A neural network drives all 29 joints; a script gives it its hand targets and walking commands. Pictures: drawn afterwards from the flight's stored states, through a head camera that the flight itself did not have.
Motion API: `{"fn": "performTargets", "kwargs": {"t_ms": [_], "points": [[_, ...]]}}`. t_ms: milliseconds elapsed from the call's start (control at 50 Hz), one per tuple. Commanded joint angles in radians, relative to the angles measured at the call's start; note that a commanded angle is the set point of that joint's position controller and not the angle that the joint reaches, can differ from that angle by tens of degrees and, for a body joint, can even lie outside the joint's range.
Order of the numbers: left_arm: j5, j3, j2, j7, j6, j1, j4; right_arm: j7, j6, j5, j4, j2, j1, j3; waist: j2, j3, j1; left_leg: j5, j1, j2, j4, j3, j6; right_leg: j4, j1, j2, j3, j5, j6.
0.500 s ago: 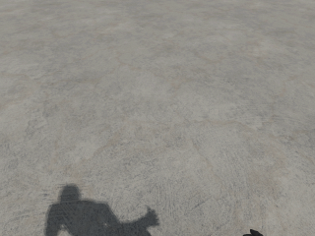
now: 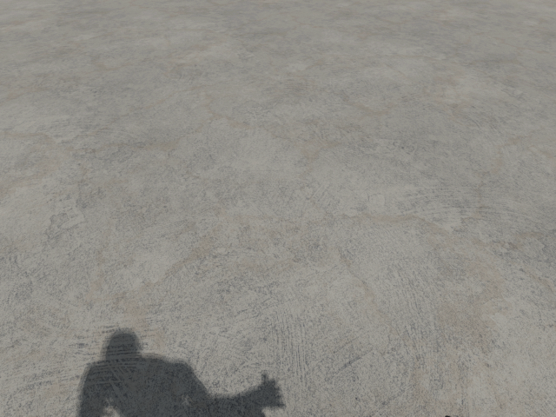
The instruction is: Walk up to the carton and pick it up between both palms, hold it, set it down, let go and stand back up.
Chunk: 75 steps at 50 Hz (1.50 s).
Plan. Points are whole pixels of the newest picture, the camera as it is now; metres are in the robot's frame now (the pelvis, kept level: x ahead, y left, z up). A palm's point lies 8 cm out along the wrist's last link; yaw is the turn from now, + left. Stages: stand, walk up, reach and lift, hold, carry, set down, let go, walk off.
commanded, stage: walk up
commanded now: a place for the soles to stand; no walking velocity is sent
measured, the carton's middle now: out of the picture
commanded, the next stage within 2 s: none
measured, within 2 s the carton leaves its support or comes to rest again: neither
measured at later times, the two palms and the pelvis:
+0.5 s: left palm out of the picture +0.01 +0.46 -0.11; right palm out of the picture +0.10 -0.16 -0.08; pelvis -0.04 +0.13 +0.00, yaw +10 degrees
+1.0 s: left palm out of the picture -0.17 +0.56 -0.07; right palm out of the picture +0.12 +0.00 -0.09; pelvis -0.10 +0.23 +0.01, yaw +24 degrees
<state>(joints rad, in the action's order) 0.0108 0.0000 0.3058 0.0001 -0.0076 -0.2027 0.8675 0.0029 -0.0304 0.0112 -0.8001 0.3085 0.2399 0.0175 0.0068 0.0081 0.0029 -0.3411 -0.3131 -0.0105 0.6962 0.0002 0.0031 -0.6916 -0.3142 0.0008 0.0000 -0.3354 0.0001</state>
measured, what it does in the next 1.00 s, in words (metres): steps to the left, turning left: left foot, then right foot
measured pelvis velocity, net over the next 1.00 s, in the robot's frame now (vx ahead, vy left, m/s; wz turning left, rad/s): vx -0.10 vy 0.23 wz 0.42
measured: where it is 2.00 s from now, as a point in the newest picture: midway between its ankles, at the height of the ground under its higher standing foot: outside the picture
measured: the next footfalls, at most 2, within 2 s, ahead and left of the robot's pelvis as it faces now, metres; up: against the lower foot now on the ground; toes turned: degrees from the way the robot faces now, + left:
left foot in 0.36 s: +0.01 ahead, +0.22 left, +0.00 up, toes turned +10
right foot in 0.70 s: +0.06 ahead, +0.11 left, +0.00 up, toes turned +14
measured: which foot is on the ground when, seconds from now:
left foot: down 0.00-0.06, up 0.08-0.34, down 0.36-0.72, up 0.74-1.00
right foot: down 0.00-0.36, up 0.38-0.68, down 0.70-1.00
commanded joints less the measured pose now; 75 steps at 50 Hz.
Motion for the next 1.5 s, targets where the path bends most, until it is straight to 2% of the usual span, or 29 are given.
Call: {"fn": "performTargets", "kwargs": {"t_ms": [0, 40, 80, 140, 280, 320, 340, 380, 460, 620, 660, 680, 700, 720, 740, 760, 820, 920, 1000, 1040, 1060, 1100, 1160, 1300, 1320, 1360, 1400, 1460, 1480], "points": [[-0.007, 0.130, 0.384, -0.021, -0.044, 0.007, -0.041, 0.040, 0.004, 0.051, 0.122, 0.279, -0.158, 0.086, 0.060, 0.071, 0.021, 0.278, -0.251, -0.011, -0.113, 0.235, -0.092, 0.171, 0.096, 0.133, -0.132, 0.173, 0.118], [0.002, 0.160, 0.431, -0.043, -0.044, -0.064, -0.051, 0.062, 0.030, 0.042, 0.154, 0.217, -0.143, 0.085, -0.169, 0.025, 0.015, -0.030, -0.341, 0.058, 0.220, 0.048, -0.031, 0.371, 0.156, 0.412, -0.337, 0.261, 0.280], [0.002, 0.160, 0.417, -0.054, -0.048, 0.010, -0.077, 0.075, 0.062, 0.062, 0.154, 0.255, -0.136, 0.100, -0.097, 0.049, -0.013, -0.140, -0.359, -0.009, 0.499, 0.105, -0.008, 0.428, 0.068, 0.522, -0.354, 0.290, 0.349], [-0.012, 0.135, 0.400, -0.058, -0.050, 0.027, -0.054, 0.103, 0.079, 0.045, 0.146, 0.276, -0.097, 0.100, -0.103, 0.028, -0.005, -0.080, -0.310, -0.018, 0.344, 0.129, 0.004, 0.300, 0.107, 0.405, -0.178, 0.456, 0.272], [0.009, 0.131, 0.442, -0.042, -0.041, 0.097, -0.035, 0.118, 0.071, 0.026, 0.137, 0.278, -0.102, 0.099, -0.276, -0.003, -0.030, -0.121, -0.163, -0.073, -0.034, 0.042, -0.011, 0.230, 0.098, 0.398, -0.092, 0.349, 0.218], [0.000, 0.101, 0.358, -0.036, -0.025, 0.171, -0.055, 0.107, 0.049, 0.035, 0.063, 0.300, 0.057, 0.104, -0.038, -0.065, -0.102, 0.217, 0.129, -0.042, -0.281, 0.085, -0.050, -0.135, -0.093, 0.201, 0.131, 0.214, 0.096], [-0.005, 0.085, 0.275, -0.031, -0.016, 0.163, -0.075, 0.093, 0.040, 0.054, 0.080, 0.396, 0.066, 0.128, 0.234, -0.085, -0.100, 0.546, 0.218, -0.185, -0.346, 0.389, -0.111, -0.293, -0.331, 0.034, 0.168, -0.230, 0.042], [-0.017, 0.081, 0.312, -0.054, -0.008, 0.156, -0.076, 0.078, 0.050, 0.050, 0.098, 0.487, 0.033, 0.152, 0.259, -0.058, -0.095, 0.477, 0.166, -0.275, -0.408, 0.555, -0.253, -0.428, -0.444, -0.001, 0.075, -0.328, 0.034], [-0.026, 0.067, 0.333, -0.047, 0.007, 0.092, -0.048, 0.054, 0.065, 0.038, 0.144, 0.367, -0.027, 0.124, 0.193, 0.013, -0.048, 0.532, 0.182, -0.130, -0.385, 0.435, -0.064, -0.348, -0.416, 0.017, 0.014, -0.107, 0.040], [-0.027, 0.087, 0.325, -0.060, 0.006, -0.149, 0.035, 0.059, 0.071, 0.052, 0.199, 0.278, -0.097, 0.112, 0.131, -0.073, 0.007, 0.594, 0.081, -0.084, -0.389, 0.413, 0.026, -0.027, -0.092, -0.014, 0.015, -0.066, 0.071], [-0.019, 0.101, 0.319, -0.068, 0.003, -0.342, 0.078, 0.067, 0.078, 0.051, 0.247, 0.303, -0.233, 0.124, 0.250, -0.047, 0.104, 0.695, -0.161, -0.049, -0.423, 0.395, 0.169, 0.182, 0.195, -0.039, 0.053, -0.104, 0.114], [-0.020, 0.117, 0.355, -0.082, -0.002, -0.468, 0.114, 0.070, 0.079, 0.043, 0.266, 0.275, -0.317, 0.127, 0.100, -0.071, 0.198, 0.633, -0.275, 0.047, -0.229, 0.288, 0.229, 0.426, 0.404, 0.029, -0.021, -0.006, 0.151], [-0.003, 0.173, 0.485, -0.088, -0.007, -0.485, 0.106, 0.078, 0.070, 0.021, 0.281, 0.202, -0.307, 0.110, -0.482, -0.181, 0.245, 0.041, -0.461, 0.258, 0.448, 0.051, 0.287, 0.619, 0.536, 0.457, -0.432, -0.180, 0.332], [0.001, 0.173, 0.514, -0.106, -0.014, -0.135, -0.018, 0.075, 0.087, 0.067, 0.216, 0.275, -0.133, 0.115, -0.329, -0.097, 0.034, -0.131, -0.588, 0.029, 0.660, 0.262, 0.119, 0.591, 0.295, 0.668, -0.623, -0.142, 0.369], [-0.014, 0.137, 0.384, -0.099, -0.020, 0.130, -0.078, 0.080, 0.095, 0.071, 0.149, 0.341, -0.018, 0.121, -0.083, -0.040, -0.055, -0.048, -0.431, 0.037, 0.629, 0.220, 0.064, 0.587, 0.098, 0.553, -0.403, -0.113, 0.289], [-0.005, 0.119, 0.377, -0.098, -0.025, 0.124, -0.068, 0.092, 0.100, 0.065, 0.143, 0.329, 0.006, 0.130, -0.047, -0.025, -0.079, 0.010, -0.300, 0.027, 0.651, 0.203, 0.055, 0.571, -0.021, 0.492, -0.335, -0.098, 0.258], [0.009, 0.124, 0.385, -0.070, -0.050, 0.162, -0.045, 0.135, 0.112, 0.042, 0.109, 0.314, 0.034, 0.138, -0.186, 0.026, -0.086, 0.094, -0.233, -0.007, 0.516, 0.153, 0.064, 0.498, -0.028, 0.338, -0.082, -0.064, 0.156], [0.019, 0.153, 0.425, -0.043, -0.039, 0.042, -0.022, 0.149, 0.093, 0.024, 0.124, 0.253, -0.124, 0.109, -0.234, -0.055, 0.029, -0.008, -0.215, -0.074, 0.060, 0.041, 0.067, 0.392, 0.189, 0.352, 0.011, 0.010, 0.191], [0.022, 0.154, 0.444, -0.024, -0.027, 0.129, -0.029, 0.133, 0.077, 0.030, 0.057, 0.287, 0.041, 0.138, -0.160, -0.189, -0.084, 0.095, 0.115, -0.067, -0.185, -0.047, 0.007, 0.170, 0.027, 0.299, 0.172, -0.026, 0.114], [0.009, 0.117, 0.324, -0.018, -0.004, 0.100, -0.050, 0.107, 0.079, 0.060, 0.021, 0.372, 0.109, 0.161, 0.200, -0.096, -0.110, -0.042, 0.186, -0.066, -0.402, 0.179, -0.073, -0.163, -0.272, 0.110, 0.235, -0.217, 0.043], [0.006, 0.114, 0.300, -0.026, -0.001, 0.113, -0.050, 0.096, 0.083, 0.064, 0.040, 0.454, 0.097, 0.180, 0.250, -0.046, -0.097, -0.136, 0.162, -0.198, -0.494, 0.485, -0.139, -0.306, -0.445, 0.034, 0.194, -0.282, 0.002], [-0.002, 0.104, 0.347, -0.045, 0.000, 0.147, -0.064, 0.089, 0.085, 0.036, 0.093, 0.497, -0.059, 0.180, 0.243, 0.030, -0.077, -0.316, -0.070, -0.249, -0.583, 0.539, -0.226, -0.360, -0.381, 0.057, 0.056, -0.225, 0.029], [-0.004, 0.112, 0.342, -0.044, -0.014, 0.006, 0.010, 0.095, 0.084, 0.050, 0.149, 0.378, -0.112, 0.155, 0.292, -0.015, -0.028, -0.176, -0.038, -0.099, -0.465, 0.388, -0.160, -0.341, -0.283, 0.059, 0.032, -0.081, 0.013], [-0.011, 0.115, 0.320, -0.063, -0.043, -0.128, 0.004, 0.117, 0.105, 0.052, 0.206, 0.309, -0.175, 0.142, 0.206, -0.036, 0.042, 0.064, -0.170, -0.119, -0.343, 0.472, -0.199, 0.074, 0.038, 0.006, -0.018, -0.064, 0.068], [-0.008, 0.110, 0.310, -0.066, -0.049, -0.216, 0.020, 0.120, 0.106, 0.051, 0.242, 0.295, -0.217, 0.143, 0.153, -0.070, 0.104, 0.011, -0.267, -0.082, -0.263, 0.407, -0.158, 0.265, 0.205, 0.056, -0.065, 0.045, 0.102], [0.022, 0.170, 0.507, -0.073, -0.049, -0.137, 0.007, 0.118, 0.102, 0.061, 0.205, 0.183, -0.155, 0.111, -0.248, -0.053, 0.071, -0.119, -0.520, 0.099, 0.187, 0.092, 0.014, 0.582, 0.279, 0.518, -0.519, -0.359, 0.193], [0.016, 0.154, 0.433, -0.064, -0.054, 0.076, -0.066, 0.115, 0.099, 0.079, 0.154, 0.297, -0.071, 0.143, -0.081, 0.011, -0.017, -0.038, -0.431, 0.007, 0.301, 0.153, 0.023, 0.558, 0.111, 0.534, -0.400, -0.207, 0.199], [0.021, 0.136, 0.361, -0.065, -0.065, 0.089, -0.040, 0.151, 0.090, 0.054, 0.121, 0.299, -0.017, 0.159, -0.097, -0.035, -0.049, 0.157, -0.278, -0.012, 0.294, 0.086, 0.044, 0.495, 0.101, 0.336, -0.090, -0.048, 0.069], [0.021, 0.138, 0.360, -0.057, -0.070, 0.074, -0.038, 0.155, 0.085, 0.059, 0.111, 0.265, -0.027, 0.150, -0.145, -0.042, -0.033, 0.150, -0.292, -0.034, 0.250, 0.060, 0.042, 0.476, 0.162, 0.346, -0.038, 0.039, 0.097]]}}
